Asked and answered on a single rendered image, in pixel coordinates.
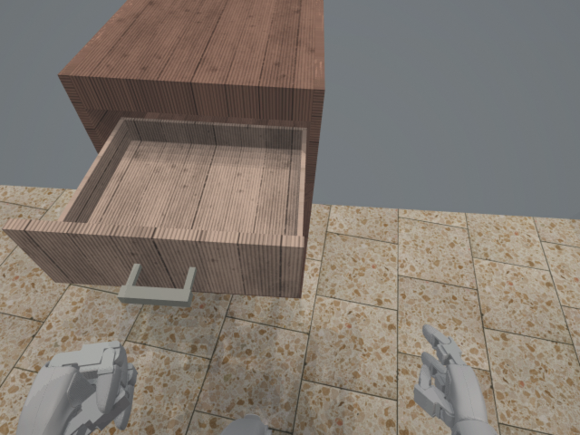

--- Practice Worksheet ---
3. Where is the drawer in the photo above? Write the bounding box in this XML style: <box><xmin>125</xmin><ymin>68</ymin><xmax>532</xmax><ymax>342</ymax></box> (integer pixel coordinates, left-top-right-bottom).
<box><xmin>2</xmin><ymin>117</ymin><xmax>307</xmax><ymax>298</ymax></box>

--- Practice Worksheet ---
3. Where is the handle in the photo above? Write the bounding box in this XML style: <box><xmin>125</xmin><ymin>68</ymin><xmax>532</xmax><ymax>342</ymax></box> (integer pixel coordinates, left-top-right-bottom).
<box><xmin>117</xmin><ymin>264</ymin><xmax>197</xmax><ymax>307</ymax></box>

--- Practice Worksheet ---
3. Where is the cabinet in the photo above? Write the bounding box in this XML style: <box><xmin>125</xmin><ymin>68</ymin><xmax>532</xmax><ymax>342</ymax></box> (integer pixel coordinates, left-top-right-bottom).
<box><xmin>57</xmin><ymin>0</ymin><xmax>325</xmax><ymax>298</ymax></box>

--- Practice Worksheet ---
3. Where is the right robot hand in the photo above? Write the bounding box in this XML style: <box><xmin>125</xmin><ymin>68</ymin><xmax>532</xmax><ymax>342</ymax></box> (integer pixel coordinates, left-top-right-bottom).
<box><xmin>414</xmin><ymin>324</ymin><xmax>488</xmax><ymax>431</ymax></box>

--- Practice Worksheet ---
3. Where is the left robot hand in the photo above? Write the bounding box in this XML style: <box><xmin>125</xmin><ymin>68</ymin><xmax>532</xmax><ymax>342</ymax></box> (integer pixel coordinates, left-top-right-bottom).
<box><xmin>15</xmin><ymin>341</ymin><xmax>138</xmax><ymax>435</ymax></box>

